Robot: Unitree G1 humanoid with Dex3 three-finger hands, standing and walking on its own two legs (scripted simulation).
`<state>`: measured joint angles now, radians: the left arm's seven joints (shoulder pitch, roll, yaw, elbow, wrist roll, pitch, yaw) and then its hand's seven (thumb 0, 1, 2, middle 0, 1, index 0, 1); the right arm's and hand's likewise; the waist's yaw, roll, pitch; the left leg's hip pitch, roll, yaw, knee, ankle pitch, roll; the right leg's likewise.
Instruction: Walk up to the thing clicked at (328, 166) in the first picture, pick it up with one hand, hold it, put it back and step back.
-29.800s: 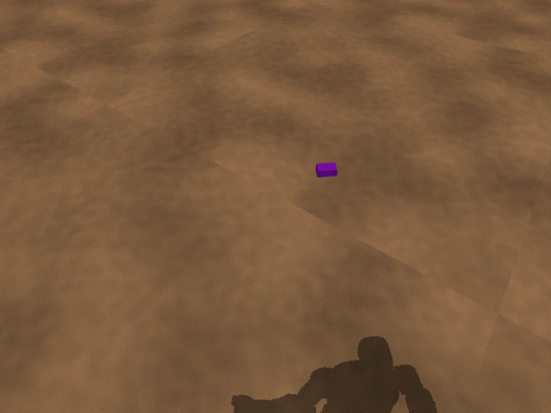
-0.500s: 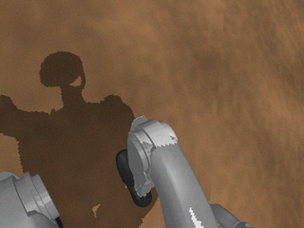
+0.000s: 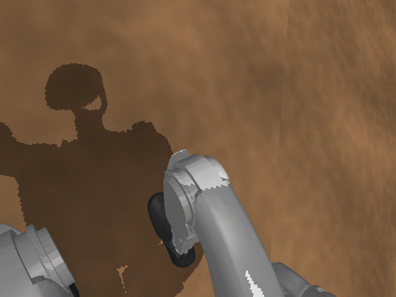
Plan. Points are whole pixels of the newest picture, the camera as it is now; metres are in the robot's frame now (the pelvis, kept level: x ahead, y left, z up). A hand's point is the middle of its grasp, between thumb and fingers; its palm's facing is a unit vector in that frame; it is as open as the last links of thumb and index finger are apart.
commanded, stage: open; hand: left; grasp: from above
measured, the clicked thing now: out of the picture +0.47 +0.33 -0.28
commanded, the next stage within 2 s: withdraw in 0.66 s
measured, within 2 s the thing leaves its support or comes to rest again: neither
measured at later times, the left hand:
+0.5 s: hand out of the picture +0.46 +0.33 -0.25, palm faces -0.44 -0.15 -0.89, open 13.0 cm
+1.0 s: hand out of the picture +0.48 +0.35 -0.22, palm faces -0.34 -0.14 -0.93, open 13.6 cm
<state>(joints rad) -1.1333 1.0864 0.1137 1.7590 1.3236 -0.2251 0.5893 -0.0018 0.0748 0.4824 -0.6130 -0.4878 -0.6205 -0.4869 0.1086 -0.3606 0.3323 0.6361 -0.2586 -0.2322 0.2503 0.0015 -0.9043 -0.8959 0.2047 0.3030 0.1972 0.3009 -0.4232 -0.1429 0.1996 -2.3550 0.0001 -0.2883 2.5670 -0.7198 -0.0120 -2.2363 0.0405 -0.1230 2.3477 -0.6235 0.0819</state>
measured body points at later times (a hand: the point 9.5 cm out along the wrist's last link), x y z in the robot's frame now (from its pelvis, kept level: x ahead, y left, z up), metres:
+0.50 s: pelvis +0.00 +0.00 +0.00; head +0.28 +0.13 +0.32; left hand +0.48 +0.34 -0.20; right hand +0.04 -0.25 -0.05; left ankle +0.06 +0.13 -0.27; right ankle +0.13 -0.14 -0.27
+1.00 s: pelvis +0.00 +0.00 +0.01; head +0.28 +0.13 +0.33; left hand +0.50 +0.35 -0.16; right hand +0.04 -0.25 -0.04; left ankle +0.06 +0.13 -0.27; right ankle +0.13 -0.14 -0.27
